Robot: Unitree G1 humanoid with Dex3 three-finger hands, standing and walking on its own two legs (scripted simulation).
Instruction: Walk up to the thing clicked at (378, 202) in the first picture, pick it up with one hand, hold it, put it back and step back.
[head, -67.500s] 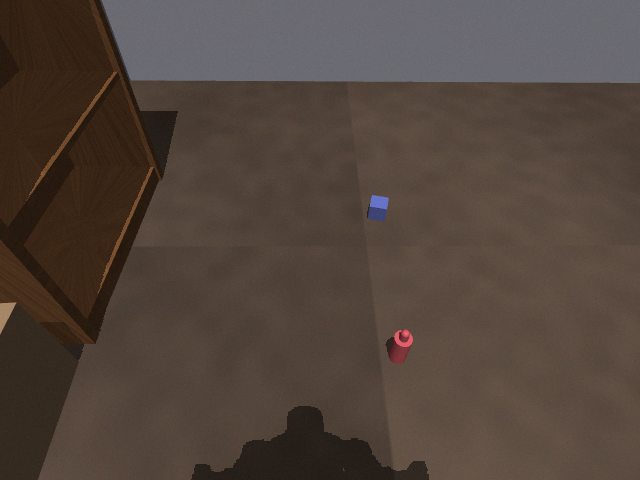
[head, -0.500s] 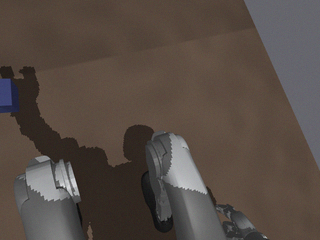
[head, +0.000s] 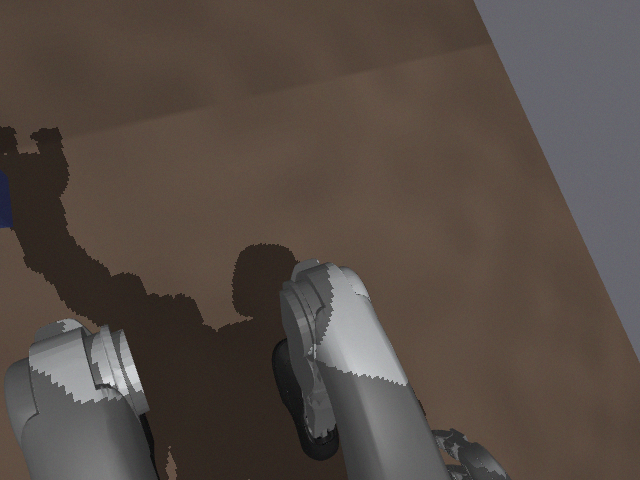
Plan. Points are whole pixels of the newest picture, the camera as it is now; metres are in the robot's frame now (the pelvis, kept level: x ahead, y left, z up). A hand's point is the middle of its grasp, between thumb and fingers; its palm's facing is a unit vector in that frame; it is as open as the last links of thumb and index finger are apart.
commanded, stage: rest palm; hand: left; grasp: from above
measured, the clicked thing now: out of the picture +0.50 +0.32 -0.29
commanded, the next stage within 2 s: close in 1.72 s
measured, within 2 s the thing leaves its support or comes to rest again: neither
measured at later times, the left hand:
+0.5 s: hand out of the picture +0.47 +0.30 -0.22, palm faces -0.46 -0.06 -0.88, open 14.1 cm
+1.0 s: hand out of the picture +0.48 +0.30 -0.24, palm faces -0.52 -0.07 -0.85, open 14.1 cm
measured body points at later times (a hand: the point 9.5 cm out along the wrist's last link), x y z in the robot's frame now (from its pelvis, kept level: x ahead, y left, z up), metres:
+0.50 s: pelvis +0.00 +0.00 -0.01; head +0.26 +0.12 +0.34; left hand +0.49 +0.30 -0.17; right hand +0.06 -0.27 -0.08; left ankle +0.08 +0.14 -0.29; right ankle +0.10 -0.13 -0.29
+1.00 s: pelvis +0.01 +0.00 -0.01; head +0.29 +0.11 +0.32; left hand +0.50 +0.30 -0.19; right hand +0.06 -0.25 -0.09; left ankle +0.08 +0.14 -0.29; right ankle +0.10 -0.13 -0.29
